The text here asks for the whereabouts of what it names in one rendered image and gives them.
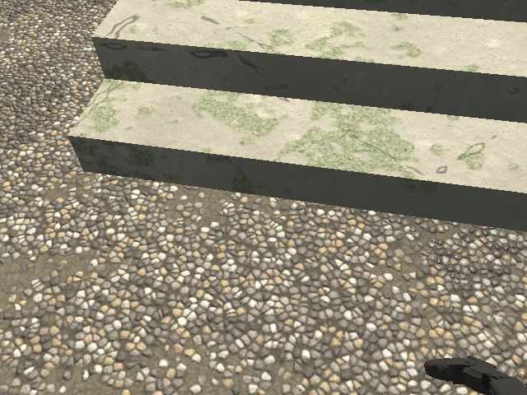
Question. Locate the right robot hand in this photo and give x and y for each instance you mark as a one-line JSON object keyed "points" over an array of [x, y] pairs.
{"points": [[476, 374]]}

